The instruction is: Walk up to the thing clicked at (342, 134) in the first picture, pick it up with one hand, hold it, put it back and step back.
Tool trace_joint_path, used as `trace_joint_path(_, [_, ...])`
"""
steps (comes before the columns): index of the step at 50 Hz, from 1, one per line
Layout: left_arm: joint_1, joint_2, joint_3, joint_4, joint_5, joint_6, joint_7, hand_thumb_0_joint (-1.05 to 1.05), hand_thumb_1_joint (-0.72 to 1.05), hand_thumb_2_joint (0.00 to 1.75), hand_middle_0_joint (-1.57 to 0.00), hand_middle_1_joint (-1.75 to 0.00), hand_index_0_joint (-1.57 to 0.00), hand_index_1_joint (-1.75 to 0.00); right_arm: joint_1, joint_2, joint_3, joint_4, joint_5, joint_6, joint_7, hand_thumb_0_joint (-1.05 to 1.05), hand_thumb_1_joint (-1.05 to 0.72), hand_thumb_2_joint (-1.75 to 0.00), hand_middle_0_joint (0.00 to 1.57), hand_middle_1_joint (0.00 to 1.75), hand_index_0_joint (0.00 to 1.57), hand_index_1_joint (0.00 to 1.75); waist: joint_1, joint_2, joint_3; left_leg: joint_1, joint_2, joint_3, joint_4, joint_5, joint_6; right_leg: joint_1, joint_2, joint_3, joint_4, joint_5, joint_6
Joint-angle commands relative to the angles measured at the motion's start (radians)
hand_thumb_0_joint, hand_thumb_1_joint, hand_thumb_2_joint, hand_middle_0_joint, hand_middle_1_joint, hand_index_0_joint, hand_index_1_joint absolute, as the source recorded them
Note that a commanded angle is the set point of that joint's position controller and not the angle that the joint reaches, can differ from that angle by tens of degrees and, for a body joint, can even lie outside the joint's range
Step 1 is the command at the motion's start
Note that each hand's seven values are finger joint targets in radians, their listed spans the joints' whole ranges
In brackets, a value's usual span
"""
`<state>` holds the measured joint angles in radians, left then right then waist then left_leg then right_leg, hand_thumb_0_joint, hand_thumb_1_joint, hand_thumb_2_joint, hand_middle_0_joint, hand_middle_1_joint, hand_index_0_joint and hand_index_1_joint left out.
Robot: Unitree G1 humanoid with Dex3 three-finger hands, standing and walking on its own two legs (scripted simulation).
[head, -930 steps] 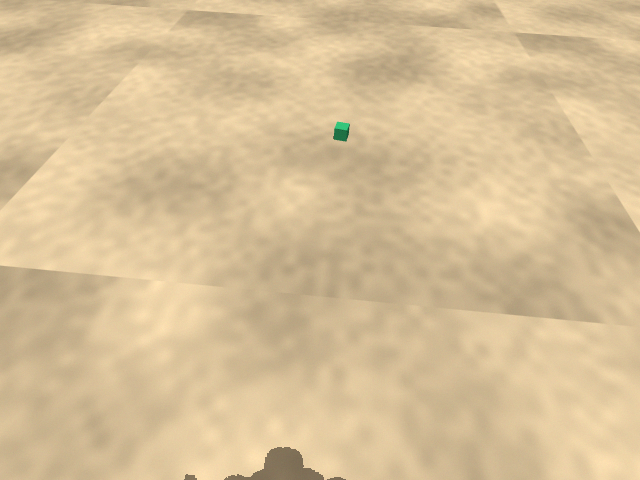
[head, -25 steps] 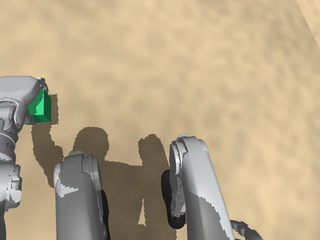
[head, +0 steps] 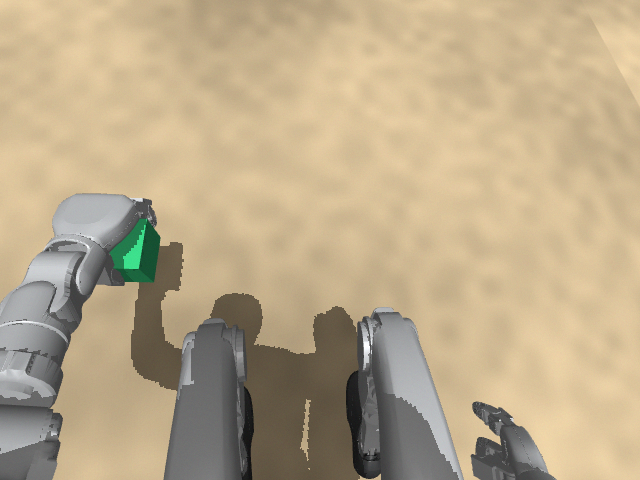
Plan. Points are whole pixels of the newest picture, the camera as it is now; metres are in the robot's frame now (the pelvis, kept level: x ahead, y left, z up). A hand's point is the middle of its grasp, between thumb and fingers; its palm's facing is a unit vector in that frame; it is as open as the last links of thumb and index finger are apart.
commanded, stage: lift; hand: left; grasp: from above
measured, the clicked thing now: (124, 251) +0.42 +0.26 -0.13
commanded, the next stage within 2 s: hold in 0.96 s
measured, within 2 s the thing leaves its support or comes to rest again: neither
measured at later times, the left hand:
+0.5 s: hand (34, 221) +0.36 +0.24 +0.11, palm faces -0.45 -0.04 -0.89, open 10.1 cm
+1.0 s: hand out of the picture +0.38 +0.23 +0.20, palm faces -0.46 -0.03 -0.89, open 10.2 cm
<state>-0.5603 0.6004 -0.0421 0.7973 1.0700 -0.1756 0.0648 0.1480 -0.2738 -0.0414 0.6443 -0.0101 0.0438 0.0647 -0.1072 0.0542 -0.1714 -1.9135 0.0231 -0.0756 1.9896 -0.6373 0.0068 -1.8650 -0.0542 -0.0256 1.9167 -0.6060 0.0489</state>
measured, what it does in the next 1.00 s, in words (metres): rises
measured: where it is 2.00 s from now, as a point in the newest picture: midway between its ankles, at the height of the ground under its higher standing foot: (302, 451)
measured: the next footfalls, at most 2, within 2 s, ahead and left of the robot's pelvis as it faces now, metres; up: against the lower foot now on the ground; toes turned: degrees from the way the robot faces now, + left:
none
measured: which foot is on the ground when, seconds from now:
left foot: down 0.00-1.00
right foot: down 0.00-1.00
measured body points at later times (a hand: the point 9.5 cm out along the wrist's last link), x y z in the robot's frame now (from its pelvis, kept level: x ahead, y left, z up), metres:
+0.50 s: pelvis +0.03 +0.00 +0.18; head +0.12 +0.00 +0.62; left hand +0.38 +0.24 +0.16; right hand +0.14 -0.27 +0.06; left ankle +0.09 +0.12 -0.43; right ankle +0.11 -0.15 -0.43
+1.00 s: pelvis +0.06 +0.00 +0.27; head +0.11 -0.01 +0.71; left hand +0.40 +0.23 +0.25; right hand +0.15 -0.27 +0.14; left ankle +0.09 +0.12 -0.43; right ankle +0.10 -0.15 -0.43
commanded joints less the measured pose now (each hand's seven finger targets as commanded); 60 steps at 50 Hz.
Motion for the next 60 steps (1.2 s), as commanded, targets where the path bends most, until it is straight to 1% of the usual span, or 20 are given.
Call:
trace_joint_path(1, [-0.257,0.239,0.099,-0.262,-0.045,0.025,0.04,0.0,0.68,0.83,-1.04,-0.7,-1.04,-0.7,0.122,-0.188,-0.074,-0.068,0.014,-0.017,-0.043,0.0,-0.92,-0.91,0.2,0.3,0.2,0.3,-0.004,0.127,-0.624,0.586,-0.024,0.01,-0.4,0.071,0.018,0.41,0.049,-0.044,-0.314,0.116,-0.066])
trace_joint_path(3, [-0.223,0.2,0.068,-0.279,-0.047,0.037,0.035,0.0,0.69,0.84,-1.04,-0.71,-1.05,-0.71,0.111,-0.176,-0.07,-0.073,0.017,-0.017,-0.052,0.0,-0.91,-0.9,0.2,0.3,0.2,0.3,-0.007,0.116,-0.593,0.625,-0.021,0.017,-0.441,0.085,0.018,0.458,0.051,-0.042,-0.362,0.126,-0.065])
trace_joint_path(6, [-0.192,0.218,0.088,-0.333,-0.057,0.059,0.036,0.0,0.7,0.82,-1.05,-0.7,-1.05,-0.69,0.095,-0.17,-0.067,-0.069,0.027,-0.015,-0.071,0.0,-0.91,-0.9,0.2,0.3,0.2,0.3,0.013,0.12,-0.583,0.707,-0.017,0.019,-0.525,0.075,0.015,0.538,0.052,-0.032,-0.438,0.116,-0.063])
trace_joint_path(8, [-0.166,0.186,0.059,-0.329,-0.064,0.072,0.031,0.0,0.71,0.85,-1.06,-0.7,-1.06,-0.7,0.08,-0.162,-0.059,-0.068,0.033,-0.016,-0.084,0.0,-0.91,-0.9,0.2,0.3,0.2,0.3,0.007,0.102,-0.521,0.742,-0.011,0.004,-0.596,0.019,0.013,0.574,0.057,-0.032,-0.492,0.081,-0.059])
trace_joint_path(11, [-0.115,0.182,0.065,-0.317,-0.072,0.081,0.031,0.0,0.71,0.82,-1.07,-0.66,-1.07,-0.66,0.07,-0.149,-0.053,-0.061,0.041,-0.023,-0.102,0.0,-0.9,-0.9,0.2,0.3,0.2,0.3,0.016,0.055,-0.476,0.793,-0.014,0.017,-0.651,0.043,0.015,0.665,0.059,-0.019,-0.574,0.086,-0.06])
trace_joint_path(15, [-0.08,0.137,0.03,-0.289,-0.08,0.085,0.031,0.0,0.69,0.83,-1.07,-0.64,-1.06,-0.65,0.06,-0.136,-0.043,-0.052,0.049,-0.038,-0.122,0.0,-0.91,-0.9,0.2,0.3,0.2,0.3,0.017,0.031,-0.369,0.859,-0.009,0.014,-0.762,0.012,0.014,0.748,0.064,-0.009,-0.678,0.06,-0.058])
trace_joint_path(18, [-0.086,0.093,-0.002,-0.278,-0.071,0.083,0.039,0.0,0.7,0.83,-1.06,-0.67,-1.06,-0.68,0.07,-0.126,-0.045,-0.037,0.049,-0.053,-0.131,0.0,-0.91,-0.9,0.2,0.3,0.2,0.3,0.014,0.042,-0.368,0.952,-0.005,0.02,-0.808,0.097,0.006,0.804,0.065,-0.002,-0.735,0.118,-0.062])
trace_joint_path(20, [-0.072,0.118,0.017,-0.253,-0.069,0.08,0.048,0.0,0.69,0.82,-1.06,-0.66,-1.05,-0.67,0.078,-0.125,-0.047,-0.033,0.05,-0.059,-0.134,0.0,-0.91,-0.91,0.2,0.3,0.2,0.3,0.028,0.019,-0.357,0.986,-0.009,0.03,-0.844,0.129,0.007,0.872,0.066,0.006,-0.791,0.133,-0.062])
trace_joint_path(23, [-0.055,0.092,0.006,-0.21,-0.059,0.078,0.061,0.0,0.69,0.83,-1.07,-0.66,-1.06,-0.67,0.089,-0.118,-0.048,-0.024,0.049,-0.065,-0.135,0.0,-0.91,-0.91,0.2,0.3,0.2,0.3,0.033,0.006,-0.329,1.036,-0.015,0.046,-0.896,0.18,0.007,0.95,0.07,0.016,-0.863,0.168,-0.063])
trace_joint_path(25, [-0.059,0.052,-0.029,-0.186,-0.052,0.081,0.073,0.0,0.69,0.81,-1.07,-0.64,-1.06,-0.65,0.096,-0.112,-0.047,-0.017,0.049,-0.067,-0.134,0.0,-0.91,-0.9,0.2,0.3,0.2,0.3,0.029,0.005,-0.309,1.077,-0.017,0.053,-0.929,0.213,0.005,0.989,0.07,0.018,-0.902,0.197,-0.063])
trace_joint_path(27, [-0.092,0.076,-0.008,-0.184,-0.047,0.087,0.091,0.0,0.67,0.83,-1.06,-0.65,-1.04,-0.66,0.098,-0.12,-0.051,-0.014,0.045,-0.069,-0.134,0.0,-0.91,-0.9,0.2,0.3,0.2,0.3,0.035,0.019,-0.306,1.117,-0.016,0.052,-0.972,0.211,0.004,1.026,0.074,0.017,-0.936,0.199,-0.061])
trace_joint_path(35, [-0.11,0.037,-0.048,-0.139,-0.041,0.103,0.109,0.0,0.62,0.81,-1.03,-0.62,-1.02,-0.64,0.1,-0.114,-0.05,-0.013,0.047,-0.073,-0.129,0.0,-0.91,-0.9,0.2,0.3,0.2,0.3,0.047,-0.01,-0.243,1.256,-0.026,0.071,-1.107,0.278,0.002,1.176,0.074,0.021,-1.073,0.261,-0.055])
trace_joint_path(37, [-0.094,0.05,-0.034,-0.125,-0.043,0.112,0.109,0.0,0.64,0.82,-1.04,-0.61,-1.03,-0.63,0.107,-0.118,-0.055,-0.014,0.047,-0.07,-0.129,0.0,-0.91,-0.9,0.2,0.3,0.2,0.3,0.056,-0.01,-0.252,1.294,-0.028,0.075,-1.129,0.322,0.002,1.217,0.073,0.024,-1.1,0.305,-0.054])
trace_joint_path(45, [-0.094,0.025,-0.063,-0.141,-0.053,0.099,0.076,0.0,0.63,0.8,-1.03,-0.6,-1.02,-0.61,0.101,-0.116,-0.055,-0.029,0.052,-0.064,-0.127,0.0,-0.91,-0.9,0.2,0.3,0.2,0.3,0.055,-0.012,-0.197,1.41,-0.025,0.079,-1.246,0.343,-0.003,1.291,0.076,0.017,-1.196,0.322,-0.054])
trace_joint_path(50, [-0.097,0.014,-0.072,-0.158,-0.053,0.098,0.066,0.0,0.65,0.85,-1.05,-0.61,-1.03,-0.63,0.102,-0.114,-0.055,-0.027,0.054,-0.06,-0.127,0.0,-0.9,-0.9,0.2,0.3,0.2,0.3,0.057,-0.017,-0.187,1.469,-0.025,0.086,-1.287,0.415,-0.004,1.342,0.076,0.021,-1.238,0.385,-0.056])
trace_joint_path(51, [-0.083,0.043,-0.045,-0.149,-0.056,0.099,0.066,0.0,0.67,0.84,-1.06,-0.62,-1.05,-0.63,0.099,-0.117,-0.057,-0.028,0.053,-0.058,-0.128,0.0,-0.9,-0.9,0.2,0.3,0.2,0.3,0.067,-0.024,-0.193,1.477,-0.027,0.089,-1.292,0.424,-0.003,1.365,0.075,0.021,-1.247,0.392,-0.054])
trace_joint_path(54, [-0.087,0.019,-0.068,-0.162,-0.056,0.098,0.057,0.0,0.65,0.83,-1.02,-0.65,-1.02,-0.65,0.093,-0.118,-0.056,-0.031,0.056,-0.055,-0.125,0.0,-0.9,-0.9,0.2,0.3,0.2,0.3,0.065,-0.019,-0.183,1.515,-0.025,0.091,-1.318,0.449,-0.007,1.377,0.077,0.017,-1.263,0.409,-0.056])
trace_joint_path(56, [-0.097,0.048,-0.05,-0.172,-0.053,0.096,0.05,0.0,0.63,0.8,-1.01,-0.62,-1.01,-0.63,0.088,-0.12,-0.057,-0.03,0.057,-0.051,-0.127,0.0,-0.9,-0.9,0.2,0.3,0.2,0.3,0.077,-0.015,-0.172,1.527,-0.025,0.091,-1.34,0.447,-0.008,1.391,0.081,0.015,-1.28,0.401,-0.057])
trace_joint_path(58, [-0.103,0.016,-0.078,-0.171,-0.048,0.09,0.031,0.0,0.61,0.8,-1.0,-0.6,-1.0,-0.61,0.087,-0.114,-0.055,-0.029,0.056,-0.049,-0.127,0.0,-0.9,-0.9,0.2,0.3,0.2,0.3,0.064,-0.011,-0.165,1.541,-0.022,0.093,-1.346,0.469,-0.009,1.39,0.081,0.017,-1.284,0.422,-0.059])
trace_joint_path(60, [-0.094,0.041,-0.058,-0.184,-0.049,0.085,0.017,0.0,0.62,0.81,-1.0,-0.61,-1.0,-0.62,0.085,-0.121,-0.06,-0.032,0.055,-0.045,-0.128,0.0,-0.9,-0.9,0.2,0.3,0.2,0.3,0.073,-0.015,-0.192,1.576,-0.022,0.095,-1.349,0.518,-0.01,1.412,0.084,0.015,-1.288,0.459,-0.059])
